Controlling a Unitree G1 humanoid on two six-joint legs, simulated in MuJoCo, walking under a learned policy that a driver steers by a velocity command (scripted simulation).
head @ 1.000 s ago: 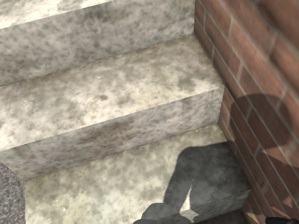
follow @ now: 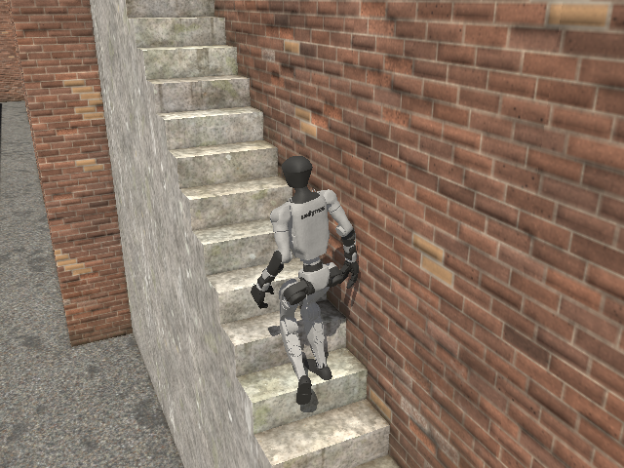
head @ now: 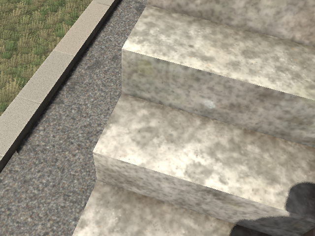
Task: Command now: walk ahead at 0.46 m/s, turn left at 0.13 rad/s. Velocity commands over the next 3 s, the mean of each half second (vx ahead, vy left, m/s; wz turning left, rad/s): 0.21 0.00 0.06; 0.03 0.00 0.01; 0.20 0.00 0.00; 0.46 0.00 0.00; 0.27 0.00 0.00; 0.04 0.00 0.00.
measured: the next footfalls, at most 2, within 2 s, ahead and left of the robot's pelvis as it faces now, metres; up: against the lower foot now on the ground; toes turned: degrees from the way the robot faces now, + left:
left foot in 0.38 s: +0.35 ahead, +0.13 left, +0.19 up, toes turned -2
right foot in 0.82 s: +0.35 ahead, -0.13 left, +0.20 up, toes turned +1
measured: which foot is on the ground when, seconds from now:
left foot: up 0.00-0.36, down 0.38-1.00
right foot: down 0.00-0.42, up 0.44-0.80, down 0.82-1.00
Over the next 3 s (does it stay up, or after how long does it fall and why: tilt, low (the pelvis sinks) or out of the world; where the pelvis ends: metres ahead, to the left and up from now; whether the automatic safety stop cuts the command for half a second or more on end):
stays up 0.50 -0.08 0.46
